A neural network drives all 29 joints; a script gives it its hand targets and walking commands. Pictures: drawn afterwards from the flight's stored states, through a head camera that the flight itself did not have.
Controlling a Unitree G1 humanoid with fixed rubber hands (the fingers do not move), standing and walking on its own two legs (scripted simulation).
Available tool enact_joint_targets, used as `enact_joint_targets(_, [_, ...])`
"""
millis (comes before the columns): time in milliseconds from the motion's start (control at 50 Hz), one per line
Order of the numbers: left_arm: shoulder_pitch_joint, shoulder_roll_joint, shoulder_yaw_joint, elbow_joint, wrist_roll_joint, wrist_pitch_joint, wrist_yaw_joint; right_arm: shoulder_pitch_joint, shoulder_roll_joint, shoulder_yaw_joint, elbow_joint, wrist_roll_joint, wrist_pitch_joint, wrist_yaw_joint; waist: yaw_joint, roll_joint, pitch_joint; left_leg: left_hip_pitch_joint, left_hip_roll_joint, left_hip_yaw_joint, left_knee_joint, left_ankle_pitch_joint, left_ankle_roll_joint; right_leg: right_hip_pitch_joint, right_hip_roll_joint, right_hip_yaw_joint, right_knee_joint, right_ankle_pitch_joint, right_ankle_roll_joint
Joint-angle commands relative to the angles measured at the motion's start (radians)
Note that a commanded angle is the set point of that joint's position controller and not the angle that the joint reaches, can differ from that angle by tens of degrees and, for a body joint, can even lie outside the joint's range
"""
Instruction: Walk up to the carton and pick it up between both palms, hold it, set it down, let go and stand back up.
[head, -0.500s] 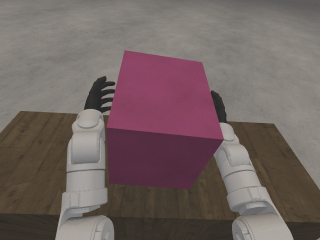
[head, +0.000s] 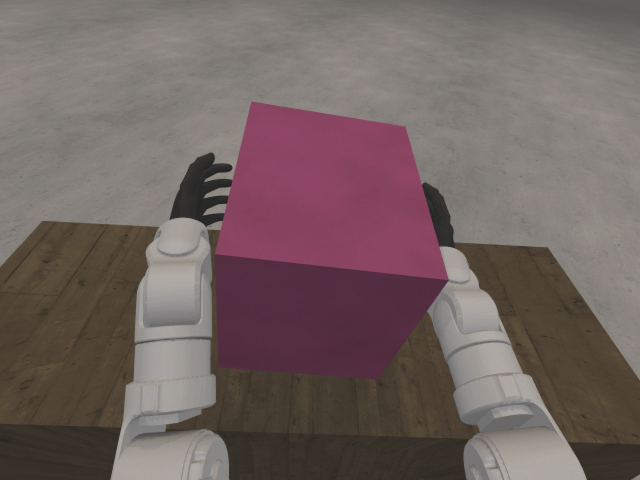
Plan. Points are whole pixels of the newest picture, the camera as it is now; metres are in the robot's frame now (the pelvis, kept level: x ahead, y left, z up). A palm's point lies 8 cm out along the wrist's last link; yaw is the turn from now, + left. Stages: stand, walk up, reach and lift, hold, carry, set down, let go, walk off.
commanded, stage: hold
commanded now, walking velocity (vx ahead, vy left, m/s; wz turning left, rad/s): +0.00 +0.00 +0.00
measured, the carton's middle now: (315, 242) +0.38 -0.01 +0.15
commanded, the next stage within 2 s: none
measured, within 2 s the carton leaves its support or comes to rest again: neither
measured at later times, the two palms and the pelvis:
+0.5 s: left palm (189, 225) +0.36 +0.14 +0.20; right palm (433, 247) +0.36 -0.16 +0.16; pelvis +0.00 +0.00 +0.00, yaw +0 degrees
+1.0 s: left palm (192, 220) +0.36 +0.14 +0.20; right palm (434, 245) +0.36 -0.16 +0.16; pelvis +0.00 +0.00 +0.00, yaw +0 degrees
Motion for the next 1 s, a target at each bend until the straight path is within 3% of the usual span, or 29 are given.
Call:
enact_joint_targets(0, [-0.523,-0.541,-0.483,0.004,-0.126,-0.048,-0.112,-0.814,0.609,0.413,-0.355,0.063,-0.072,0.09,0.0,0.033,-0.349,0.047,-0.071,0.048,-0.037,0.176,0.003,0.103,0.073,-0.021,-0.012,0.086,0.025])
enact_joint_targets(40, [-0.508,-0.53,-0.453,0.039,-0.109,-0.037,-0.117,-0.827,0.607,0.405,-0.345,0.057,-0.07,0.088,0.01,0.021,-0.313,0.026,-0.073,0.053,-0.044,0.152,0.011,0.106,0.071,-0.02,-0.019,0.064,0.026])
enact_joint_targets(140, [-0.509,-0.551,-0.494,-0.019,-0.126,-0.043,-0.118,-0.807,0.601,0.409,-0.362,0.07,-0.073,0.081,-0.019,0.037,-0.352,0.079,-0.074,0.044,-0.018,0.241,-0.013,0.112,0.082,-0.028,-0.009,0.139,0.026])
enact_joint_targets(200, [-0.524,-0.538,-0.483,0.002,-0.125,-0.047,-0.121,-0.819,0.613,0.408,-0.364,0.061,-0.072,0.081,-0.011,0.021,-0.343,0.045,-0.079,0.049,-0.034,0.176,0.002,0.11,0.072,-0.023,-0.015,0.105,0.033])
enact_joint_targets(260, [-0.482,-0.543,-0.51,-0.02,-0.132,-0.046,-0.117,-0.814,0.614,0.442,-0.416,0.084,-0.082,0.073,-0.012,0.037,-0.386,0.073,-0.08,0.042,-0.003,0.272,-0.009,0.152,0.076,-0.02,0.004,0.217,0.033])
enact_joint_targets(320, [-0.468,-0.546,-0.518,-0.047,-0.133,-0.046,-0.113,-0.798,0.611,0.466,-0.436,0.095,-0.077,0.067,-0.013,0.037,-0.384,0.084,-0.078,0.037,0.006,0.302,-0.014,0.148,0.081,-0.024,0.008,0.235,0.033])
enact_joint_targets(420, [-0.481,-0.537,-0.529,-0.077,-0.14,-0.042,-0.118,-0.787,0.611,0.464,-0.442,0.092,-0.07,0.064,-0.018,0.03,-0.37,0.072,-0.076,0.036,-0.005,0.278,-0.015,0.152,0.08,-0.028,0.007,0.219,0.032])
enact_joint_targets(480, [-0.479,-0.528,-0.498,-0.038,-0.117,-0.032,-0.123,-0.768,0.599,0.429,-0.39,0.076,-0.06,0.071,-0.018,0.035,-0.301,0.05,-0.074,0.044,-0.028,0.21,-0.01,0.118,0.074,-0.025,-0.009,0.14,0.028])
enact_joint_targets(580, [-0.501,-0.558,-0.546,-0.059,-0.145,-0.044,-0.107,-0.819,0.604,0.442,-0.447,0.086,-0.074,0.079,-0.014,0.065,-0.373,0.074,-0.07,0.038,-0.008,0.25,-0.019,0.109,0.081,-0.025,-0.001,0.137,0.019])
enact_joint_targets(620, [-0.498,-0.532,-0.493,-0.017,-0.118,-0.037,-0.108,-0.786,0.6,0.417,-0.365,0.066,-0.056,0.082,-0.003,0.034,-0.297,0.045,-0.067,0.043,-0.039,0.174,-0.004,0.089,0.077,-0.026,-0.016,0.064,0.021])
enact_joint_targets(660, [-0.514,-0.537,-0.491,0.004,-0.127,-0.032,-0.115,-0.826,0.601,0.393,-0.382,0.056,-0.068,0.09,-0.003,0.037,-0.328,0.029,-0.069,0.05,-0.05,0.121,0.004,0.08,0.073,-0.024,-0.019,0.023,0.02])
enact_joint_targets(720, [-0.517,-0.554,-0.515,-0.029,-0.151,-0.043,-0.112,-0.852,0.609,0.425,-0.43,0.075,-0.079,0.086,-0.008,0.032,-0.405,0.068,-0.071,0.045,-0.016,0.222,-0.004,0.116,0.081,-0.025,-0.003,0.129,0.027])
enact_joint_targets(840, [-0.518,-0.536,-0.474,0.011,-0.122,-0.039,-0.119,-0.818,0.607,0.393,-0.357,0.055,-0.07,0.089,-0.004,0.034,-0.33,0.035,-0.073,0.052,-0.047,0.136,0.004,0.093,0.073,-0.023,-0.021,0.049,0.025])
enact_joint_targets(940, [-0.499,-0.537,-0.483,0.0,-0.119,-0.039,-0.126,-0.81,0.601,0.414,-0.377,0.067,-0.072,0.079,-0.017,0.027,-0.355,0.061,-0.077,0.048,-0.019,0.229,-0.007,0.132,0.078,-0.023,-0.009,0.159,0.031])
enact_joint_targets(980, [-0.484,-0.54,-0.486,-0.017,-0.122,-0.041,-0.125,-0.814,0.608,0.435,-0.397,0.08,-0.075,0.075,-0.008,0.026,-0.366,0.062,-0.079,0.046,-0.011,0.255,-0.004,0.147,0.079,-0.024,-0.003,0.19,0.032])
